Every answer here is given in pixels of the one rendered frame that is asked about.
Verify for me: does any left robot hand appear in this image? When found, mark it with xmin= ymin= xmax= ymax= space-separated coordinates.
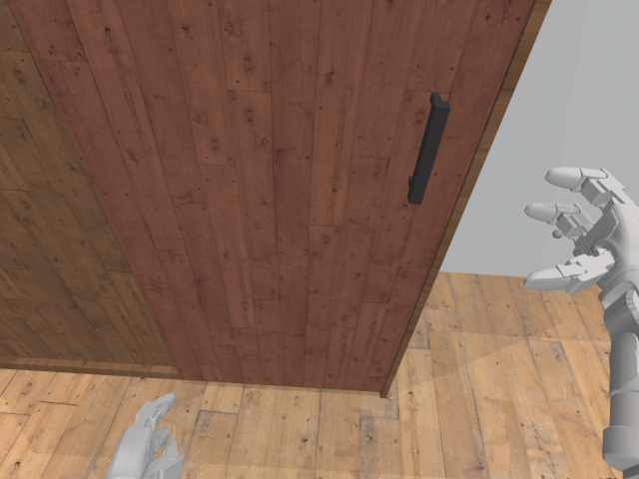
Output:
xmin=106 ymin=393 xmax=184 ymax=479

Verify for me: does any right robot forearm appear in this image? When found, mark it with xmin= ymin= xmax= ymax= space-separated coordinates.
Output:
xmin=598 ymin=269 xmax=639 ymax=479

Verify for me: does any wardrobe door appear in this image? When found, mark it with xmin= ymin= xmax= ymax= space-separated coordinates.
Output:
xmin=0 ymin=0 xmax=175 ymax=366
xmin=8 ymin=0 xmax=533 ymax=391

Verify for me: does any right robot hand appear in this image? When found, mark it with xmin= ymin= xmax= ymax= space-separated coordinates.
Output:
xmin=523 ymin=167 xmax=639 ymax=295

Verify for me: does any handle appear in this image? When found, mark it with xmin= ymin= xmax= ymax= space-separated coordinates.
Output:
xmin=407 ymin=92 xmax=450 ymax=205

